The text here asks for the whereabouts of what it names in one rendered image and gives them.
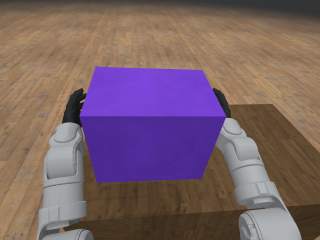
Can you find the right robot forearm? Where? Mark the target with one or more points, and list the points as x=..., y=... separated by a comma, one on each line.
x=253, y=187

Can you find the robot right upper arm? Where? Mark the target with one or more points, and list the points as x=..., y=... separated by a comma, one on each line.
x=267, y=224

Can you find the robot right hand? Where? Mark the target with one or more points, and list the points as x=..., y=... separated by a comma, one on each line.
x=223, y=102

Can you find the robot left hand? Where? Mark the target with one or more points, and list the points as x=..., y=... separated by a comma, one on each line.
x=73, y=107

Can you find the carton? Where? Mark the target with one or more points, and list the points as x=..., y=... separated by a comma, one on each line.
x=150, y=124

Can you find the pedestal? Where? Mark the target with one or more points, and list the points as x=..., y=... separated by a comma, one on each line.
x=206, y=208

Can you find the robot left upper arm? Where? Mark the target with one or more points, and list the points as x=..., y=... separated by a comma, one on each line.
x=77, y=234

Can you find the left robot forearm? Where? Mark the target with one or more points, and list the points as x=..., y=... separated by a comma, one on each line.
x=63, y=178

